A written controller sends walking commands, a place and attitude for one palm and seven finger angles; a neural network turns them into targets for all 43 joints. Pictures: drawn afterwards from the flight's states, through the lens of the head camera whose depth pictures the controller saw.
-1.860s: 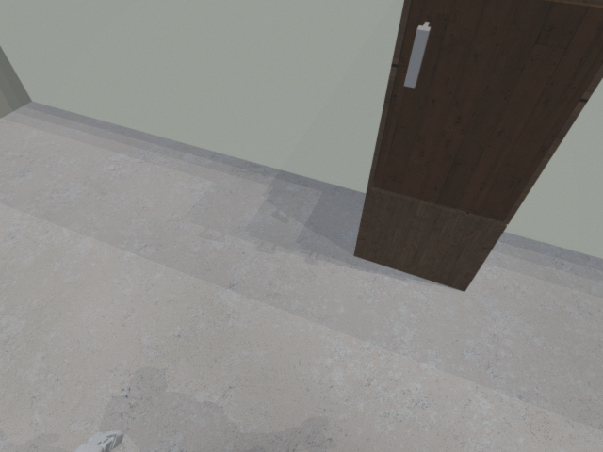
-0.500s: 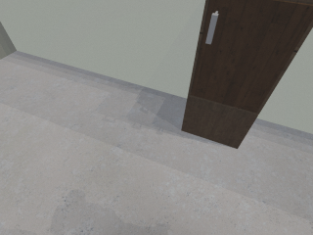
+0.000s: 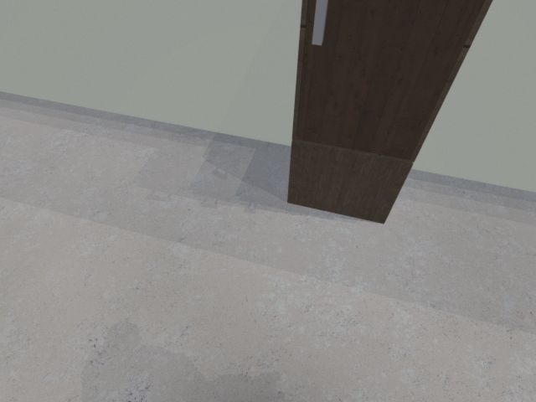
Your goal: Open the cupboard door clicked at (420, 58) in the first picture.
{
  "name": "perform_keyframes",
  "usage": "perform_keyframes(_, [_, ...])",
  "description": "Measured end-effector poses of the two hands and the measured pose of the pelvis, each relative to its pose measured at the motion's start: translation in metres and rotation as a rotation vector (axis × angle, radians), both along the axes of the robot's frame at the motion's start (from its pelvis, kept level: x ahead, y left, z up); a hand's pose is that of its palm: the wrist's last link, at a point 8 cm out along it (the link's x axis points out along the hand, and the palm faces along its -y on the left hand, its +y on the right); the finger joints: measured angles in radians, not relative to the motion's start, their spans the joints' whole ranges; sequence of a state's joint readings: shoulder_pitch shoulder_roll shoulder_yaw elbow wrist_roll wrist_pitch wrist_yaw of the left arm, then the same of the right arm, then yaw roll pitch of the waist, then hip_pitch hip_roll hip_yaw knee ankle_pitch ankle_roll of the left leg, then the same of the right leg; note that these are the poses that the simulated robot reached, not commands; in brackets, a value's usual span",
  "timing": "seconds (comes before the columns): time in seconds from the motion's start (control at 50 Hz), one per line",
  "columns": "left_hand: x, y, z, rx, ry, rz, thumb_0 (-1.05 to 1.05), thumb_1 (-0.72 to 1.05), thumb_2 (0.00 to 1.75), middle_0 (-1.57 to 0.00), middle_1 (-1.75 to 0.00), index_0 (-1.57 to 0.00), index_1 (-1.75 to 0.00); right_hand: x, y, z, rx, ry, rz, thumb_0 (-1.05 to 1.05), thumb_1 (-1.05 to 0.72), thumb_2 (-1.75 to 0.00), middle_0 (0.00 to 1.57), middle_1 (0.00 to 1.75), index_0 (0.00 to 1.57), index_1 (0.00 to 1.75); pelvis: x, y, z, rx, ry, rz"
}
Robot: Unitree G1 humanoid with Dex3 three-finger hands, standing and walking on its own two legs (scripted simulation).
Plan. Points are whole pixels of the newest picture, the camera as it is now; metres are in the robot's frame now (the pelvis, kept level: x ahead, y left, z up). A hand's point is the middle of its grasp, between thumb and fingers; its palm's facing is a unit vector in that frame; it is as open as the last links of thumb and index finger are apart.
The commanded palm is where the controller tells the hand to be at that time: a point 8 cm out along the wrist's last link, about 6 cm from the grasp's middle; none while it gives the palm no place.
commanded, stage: walk to a spot facing it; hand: left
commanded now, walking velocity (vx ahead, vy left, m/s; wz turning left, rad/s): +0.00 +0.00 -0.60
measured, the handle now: (321, 14) +1.00 -0.05 +0.12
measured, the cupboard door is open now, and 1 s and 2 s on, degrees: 0 0 0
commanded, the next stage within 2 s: turn to face it in 1.08 s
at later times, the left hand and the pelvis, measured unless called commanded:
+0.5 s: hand out of the picture +0.06 +0.19 -0.15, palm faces -0.13 -0.97 -0.23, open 7.4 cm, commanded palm none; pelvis +0.01 +0.00 +0.02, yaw -13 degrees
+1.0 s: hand (195, 326) +0.27 +0.17 -0.16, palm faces -0.51 -0.84 -0.18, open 7.4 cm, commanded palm none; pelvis +0.09 +0.04 +0.01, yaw -32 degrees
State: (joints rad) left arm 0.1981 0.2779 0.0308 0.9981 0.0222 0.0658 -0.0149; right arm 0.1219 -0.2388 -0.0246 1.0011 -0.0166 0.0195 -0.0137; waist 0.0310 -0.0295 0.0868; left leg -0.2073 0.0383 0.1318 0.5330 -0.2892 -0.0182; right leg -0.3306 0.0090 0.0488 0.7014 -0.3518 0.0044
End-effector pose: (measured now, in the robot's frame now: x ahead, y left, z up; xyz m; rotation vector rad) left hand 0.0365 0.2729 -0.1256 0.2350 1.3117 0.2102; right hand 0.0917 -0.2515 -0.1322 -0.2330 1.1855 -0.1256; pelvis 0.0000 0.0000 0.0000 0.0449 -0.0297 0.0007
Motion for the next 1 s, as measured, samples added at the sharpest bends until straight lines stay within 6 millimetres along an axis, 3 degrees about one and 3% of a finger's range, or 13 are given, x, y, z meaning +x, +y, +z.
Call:
perform_keyframes(0.1, [-0.002,-0.030,-0.004,-0.001,0.002,-0.035,0.01,0.90,0.90,-0.20,-0.30,-0.20,-0.29,-0.022,-0.014,-0.023,0.044,0.032,-0.070,0.00,-0.90,-0.90,0.21,0.30,0.20,0.30,-0.004,-0.016,-0.011,-0.010,0.000,-0.046])
perform_keyframes(0.26, [-0.009,-0.056,0.012,-0.033,0.029,-0.058,0.01,0.90,0.90,-0.20,-0.30,-0.20,-0.29,-0.044,-0.031,-0.002,0.038,0.045,-0.137,0.01,-0.91,-0.90,0.20,0.30,0.20,0.30,-0.009,-0.026,0.010,-0.004,0.038,-0.114])
perform_keyframes(0.4, [0.007,-0.052,0.015,-0.052,0.015,-0.113,0.01,0.90,0.90,-0.20,-0.30,-0.20,-0.30,-0.050,-0.039,0.013,-0.003,0.002,-0.200,0.01,-0.91,-0.90,0.20,0.30,0.20,0.30,-0.001,-0.017,0.015,-0.015,0.060,-0.185])
perform_keyframes(0.54, [0.034,-0.027,0.009,-0.069,0.002,-0.168,0.01,0.90,0.90,-0.20,-0.30,-0.20,-0.30,-0.037,-0.021,0.029,-0.036,-0.066,-0.249,0.01,-0.91,-0.90,0.20,0.30,0.20,0.30,0.014,0.006,0.016,-0.031,0.066,-0.257])
perform_keyframes(0.64, [0.069,0.001,-0.010,-0.086,0.006,-0.222,0.01,0.90,0.90,-0.20,-0.30,-0.20,-0.29,-0.029,0.006,0.035,-0.072,-0.143,-0.300,0.01,-0.91,-0.90,0.20,0.30,0.20,0.30,0.032,0.031,0.006,-0.053,0.063,-0.316])
perform_keyframes(0.78, [0.153,0.010,-0.005,-0.101,-0.034,-0.364,0.01,0.90,0.90,-0.20,-0.30,-0.20,-0.29,-0.072,0.049,0.042,-0.067,-0.052,-0.442,0.00,-0.91,-0.90,0.20,0.30,0.20,0.30,0.059,0.045,0.016,-0.076,0.036,-0.425])
perform_keyframes(0.9, [0.212,-0.015,-0.004,-0.107,-0.049,-0.468,0.01,0.91,0.90,-0.20,-0.30,-0.19,-0.29,-0.116,0.085,0.030,-0.020,0.094,-0.581,0.00,-0.91,-0.90,0.20,0.30,0.20,0.30,0.078,0.045,0.016,-0.074,0.036,-0.504])
perform_keyframes(1.0, [0.249,-0.060,-0.009,-0.128,-0.028,-0.573,0.01,0.91,0.90,-0.19,-0.30,-0.19,-0.29,-0.148,0.111,0.020,0.043,0.208,-0.699,0.01,-0.91,-0.90,0.20,0.30,0.20,0.30,0.090,0.036,0.011,-0.063,0.043,-0.567])
